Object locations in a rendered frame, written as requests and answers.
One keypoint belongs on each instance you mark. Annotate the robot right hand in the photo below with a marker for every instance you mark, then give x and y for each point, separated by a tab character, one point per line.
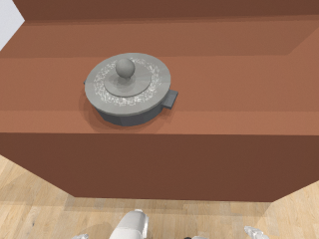
254	233

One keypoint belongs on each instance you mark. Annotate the lid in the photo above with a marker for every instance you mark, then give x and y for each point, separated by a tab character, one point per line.
124	97

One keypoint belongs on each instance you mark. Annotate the knob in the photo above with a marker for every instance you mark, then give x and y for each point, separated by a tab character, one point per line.
125	68

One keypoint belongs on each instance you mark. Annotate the pot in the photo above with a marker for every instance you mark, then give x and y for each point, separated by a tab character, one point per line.
166	103

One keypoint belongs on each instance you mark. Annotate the left robot thigh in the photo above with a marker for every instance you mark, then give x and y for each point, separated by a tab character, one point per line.
134	225

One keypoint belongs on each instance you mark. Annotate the table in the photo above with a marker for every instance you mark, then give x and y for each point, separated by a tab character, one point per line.
244	126

